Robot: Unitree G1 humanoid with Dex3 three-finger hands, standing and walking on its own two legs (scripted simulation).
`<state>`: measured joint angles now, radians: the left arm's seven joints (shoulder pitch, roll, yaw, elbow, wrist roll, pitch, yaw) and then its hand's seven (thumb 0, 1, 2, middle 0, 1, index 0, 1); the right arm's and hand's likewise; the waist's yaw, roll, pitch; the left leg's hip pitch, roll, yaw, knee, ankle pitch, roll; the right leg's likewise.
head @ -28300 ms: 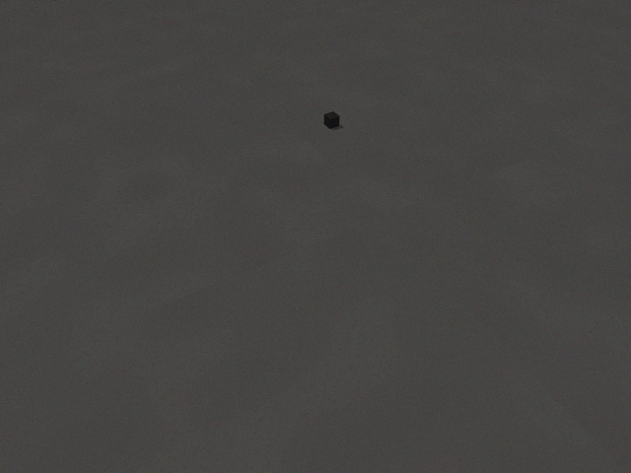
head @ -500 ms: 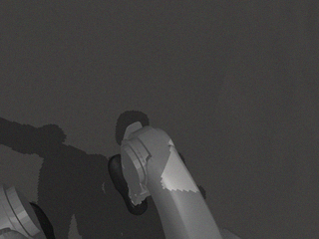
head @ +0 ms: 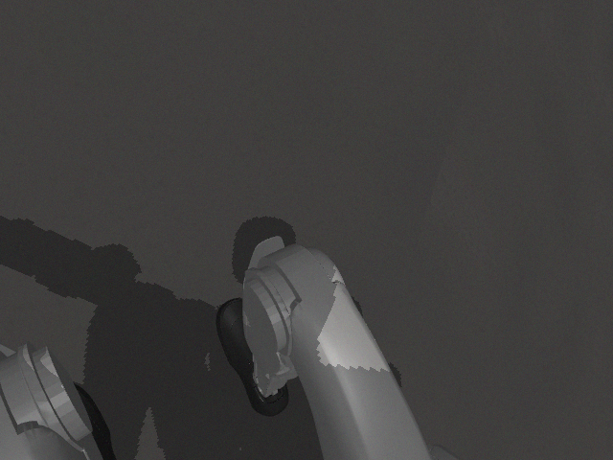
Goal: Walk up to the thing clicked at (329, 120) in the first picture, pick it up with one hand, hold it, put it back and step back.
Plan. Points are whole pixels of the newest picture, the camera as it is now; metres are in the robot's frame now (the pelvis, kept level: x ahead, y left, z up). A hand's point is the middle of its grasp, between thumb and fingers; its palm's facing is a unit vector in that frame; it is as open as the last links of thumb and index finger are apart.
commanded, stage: withdraw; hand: left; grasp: from above
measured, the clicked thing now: out of the picture +0.44 +0.35 -0.30
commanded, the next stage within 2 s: home in 0.60 s
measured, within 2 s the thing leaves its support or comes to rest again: neither
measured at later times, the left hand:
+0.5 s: hand out of the picture +0.42 +0.35 -0.08, palm faces -0.48 -0.15 -0.86, open 14.0 cm
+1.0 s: hand out of the picture +0.44 +0.34 -0.15, palm faces -0.27 -0.30 -0.92, open 11.6 cm
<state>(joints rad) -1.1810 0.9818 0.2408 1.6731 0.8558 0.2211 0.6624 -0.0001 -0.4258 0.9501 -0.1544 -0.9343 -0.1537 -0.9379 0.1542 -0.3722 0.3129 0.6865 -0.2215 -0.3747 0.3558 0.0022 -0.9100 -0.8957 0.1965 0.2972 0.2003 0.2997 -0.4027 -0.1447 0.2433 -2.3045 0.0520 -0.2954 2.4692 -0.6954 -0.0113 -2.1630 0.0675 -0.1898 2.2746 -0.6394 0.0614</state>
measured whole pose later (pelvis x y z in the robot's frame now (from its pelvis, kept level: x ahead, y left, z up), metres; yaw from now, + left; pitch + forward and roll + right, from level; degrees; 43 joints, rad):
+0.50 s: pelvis -0.01 -0.01 +0.03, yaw +9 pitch +31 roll -7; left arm -0.93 0.70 -0.02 1.21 1.08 -0.04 0.09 0.00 -0.49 1.00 -0.11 -0.96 -0.10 -0.98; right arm 0.10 -0.31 0.08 0.65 -0.09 -0.07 0.16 0.00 -0.90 -0.90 0.20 0.30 0.20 0.30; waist -0.20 0.03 -0.04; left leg -2.21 0.04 -0.14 2.30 -0.64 -0.01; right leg -2.13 0.02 -0.07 2.23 -0.64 0.03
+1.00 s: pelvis +0.01 -0.01 +0.01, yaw +8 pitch +35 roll -9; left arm -0.93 0.68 0.11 1.27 1.04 -0.08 0.36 0.00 -0.03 0.97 -0.24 -0.69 -0.23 -0.71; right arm 0.22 -0.26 0.07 0.70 -0.12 -0.06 0.12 0.00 -0.89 -0.89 0.20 0.30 0.20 0.30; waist -0.25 -0.01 -0.05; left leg -2.33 0.02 -0.15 2.36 -0.65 -0.01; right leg -2.23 0.01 -0.08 2.28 -0.67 0.04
